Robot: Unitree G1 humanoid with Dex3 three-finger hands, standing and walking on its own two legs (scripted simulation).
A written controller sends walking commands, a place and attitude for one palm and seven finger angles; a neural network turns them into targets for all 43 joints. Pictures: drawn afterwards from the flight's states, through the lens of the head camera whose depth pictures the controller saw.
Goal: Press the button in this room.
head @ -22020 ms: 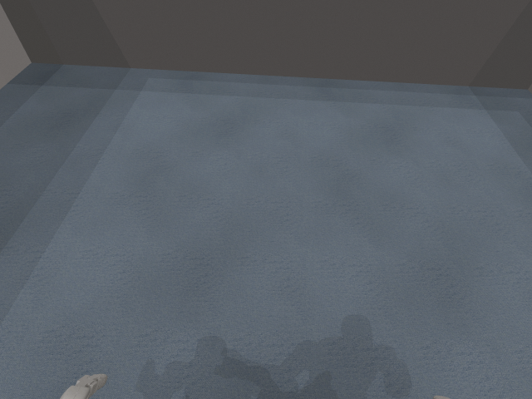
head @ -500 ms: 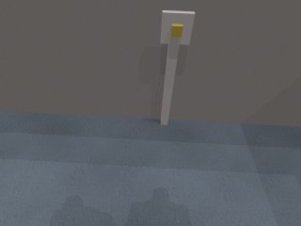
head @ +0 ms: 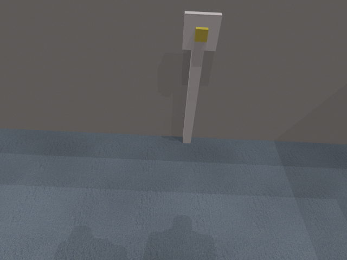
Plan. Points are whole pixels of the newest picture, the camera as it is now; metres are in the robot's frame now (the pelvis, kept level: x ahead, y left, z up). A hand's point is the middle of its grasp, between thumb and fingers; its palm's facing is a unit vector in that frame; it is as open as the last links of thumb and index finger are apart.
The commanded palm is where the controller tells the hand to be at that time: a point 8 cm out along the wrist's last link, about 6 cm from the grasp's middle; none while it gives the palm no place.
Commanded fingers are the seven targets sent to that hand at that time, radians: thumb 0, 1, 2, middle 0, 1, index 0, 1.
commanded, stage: look at it before walking up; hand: left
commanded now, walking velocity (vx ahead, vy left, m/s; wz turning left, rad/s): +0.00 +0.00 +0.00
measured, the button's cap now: (201, 34) +1.01 -0.07 +0.07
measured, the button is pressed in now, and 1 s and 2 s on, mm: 0 0 0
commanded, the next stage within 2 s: walk to a spot facing it in 0.22 s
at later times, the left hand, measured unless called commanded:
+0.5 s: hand out of the picture -0.04 +0.16 -0.18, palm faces +0.00 -0.99 -0.16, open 7.4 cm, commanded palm none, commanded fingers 0.00 0.90 0.90 -0.20 -0.30 -0.20 -0.30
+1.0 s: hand out of the picture +0.07 +0.12 -0.16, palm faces -0.23 -0.94 -0.25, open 7.4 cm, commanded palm none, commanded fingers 0.00 0.90 0.90 -0.20 -0.30 -0.20 -0.30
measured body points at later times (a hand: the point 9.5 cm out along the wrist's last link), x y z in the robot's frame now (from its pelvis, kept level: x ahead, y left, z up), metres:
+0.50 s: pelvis -0.01 +0.00 +0.00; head +0.01 +0.00 +0.44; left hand -0.04 +0.21 -0.17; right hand -0.04 -0.21 -0.17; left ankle +0.00 +0.09 -0.74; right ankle -0.04 -0.12 -0.74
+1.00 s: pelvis -0.03 -0.05 +0.00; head +0.01 -0.08 +0.44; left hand +0.09 +0.17 -0.14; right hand +0.00 -0.33 -0.16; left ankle +0.00 +0.12 -0.66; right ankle -0.04 -0.12 -0.74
